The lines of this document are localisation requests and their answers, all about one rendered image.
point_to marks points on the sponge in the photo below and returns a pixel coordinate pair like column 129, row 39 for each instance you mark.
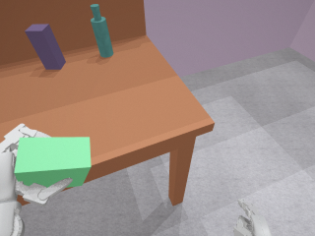
column 48, row 160

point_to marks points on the right robot hand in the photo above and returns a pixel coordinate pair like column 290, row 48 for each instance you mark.
column 256, row 226

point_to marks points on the table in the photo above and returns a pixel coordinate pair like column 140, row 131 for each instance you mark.
column 132, row 105

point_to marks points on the robot left forearm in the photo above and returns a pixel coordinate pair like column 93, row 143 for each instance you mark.
column 10, row 222

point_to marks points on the left robot hand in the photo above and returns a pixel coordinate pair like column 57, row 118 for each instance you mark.
column 10, row 187

